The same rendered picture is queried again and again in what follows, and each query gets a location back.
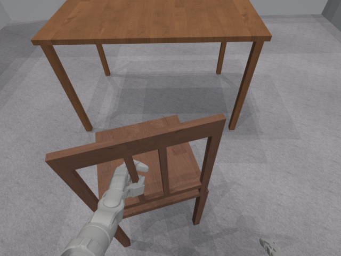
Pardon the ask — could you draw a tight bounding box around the robot left forearm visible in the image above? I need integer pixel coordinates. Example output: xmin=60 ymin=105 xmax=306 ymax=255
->
xmin=58 ymin=189 xmax=125 ymax=256

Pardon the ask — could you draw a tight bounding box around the chair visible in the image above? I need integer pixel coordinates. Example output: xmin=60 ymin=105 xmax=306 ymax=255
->
xmin=45 ymin=114 xmax=226 ymax=247

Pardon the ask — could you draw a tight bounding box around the table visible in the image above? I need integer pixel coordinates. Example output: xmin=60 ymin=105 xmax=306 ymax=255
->
xmin=31 ymin=0 xmax=272 ymax=131

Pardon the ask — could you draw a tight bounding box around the left robot hand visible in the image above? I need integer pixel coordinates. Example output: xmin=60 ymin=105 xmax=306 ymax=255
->
xmin=108 ymin=159 xmax=149 ymax=198

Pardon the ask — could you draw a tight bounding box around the right robot hand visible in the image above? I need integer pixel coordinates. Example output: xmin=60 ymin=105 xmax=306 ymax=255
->
xmin=259 ymin=237 xmax=286 ymax=256

